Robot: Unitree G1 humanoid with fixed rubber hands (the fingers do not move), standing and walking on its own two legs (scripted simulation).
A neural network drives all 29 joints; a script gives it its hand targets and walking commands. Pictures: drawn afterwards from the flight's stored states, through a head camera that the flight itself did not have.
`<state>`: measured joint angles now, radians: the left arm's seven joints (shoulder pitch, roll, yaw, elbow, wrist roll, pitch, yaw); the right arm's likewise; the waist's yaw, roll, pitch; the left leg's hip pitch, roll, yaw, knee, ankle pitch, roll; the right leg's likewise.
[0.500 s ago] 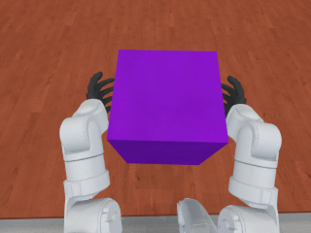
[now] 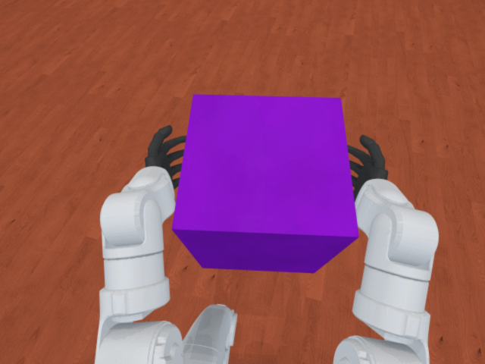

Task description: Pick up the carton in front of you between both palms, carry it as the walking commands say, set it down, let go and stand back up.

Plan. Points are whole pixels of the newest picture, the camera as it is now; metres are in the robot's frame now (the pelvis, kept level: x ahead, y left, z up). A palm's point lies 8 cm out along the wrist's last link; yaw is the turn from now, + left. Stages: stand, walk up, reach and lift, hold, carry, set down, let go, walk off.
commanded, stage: carry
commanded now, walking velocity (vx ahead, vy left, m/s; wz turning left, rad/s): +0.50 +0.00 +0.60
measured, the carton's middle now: (261, 195) +0.37 +0.03 +0.05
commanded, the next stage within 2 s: none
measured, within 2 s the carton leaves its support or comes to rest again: neither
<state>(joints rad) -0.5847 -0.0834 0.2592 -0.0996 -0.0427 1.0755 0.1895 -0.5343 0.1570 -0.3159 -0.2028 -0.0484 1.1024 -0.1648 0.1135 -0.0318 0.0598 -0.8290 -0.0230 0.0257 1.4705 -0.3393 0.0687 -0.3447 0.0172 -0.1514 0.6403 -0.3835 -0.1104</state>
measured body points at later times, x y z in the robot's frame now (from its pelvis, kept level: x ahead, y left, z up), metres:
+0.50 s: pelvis +0.36 -0.03 +0.01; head +0.39 -0.03 +0.46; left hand +0.71 +0.19 +0.15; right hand +0.77 -0.11 +0.16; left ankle +0.31 +0.03 -0.72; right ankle +0.51 -0.16 -0.68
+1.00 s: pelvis +0.69 +0.00 +0.02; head +0.68 +0.00 +0.47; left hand +0.90 +0.21 +0.10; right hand +0.96 -0.09 +0.09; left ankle +0.60 +0.08 -0.72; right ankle +0.65 -0.11 -0.67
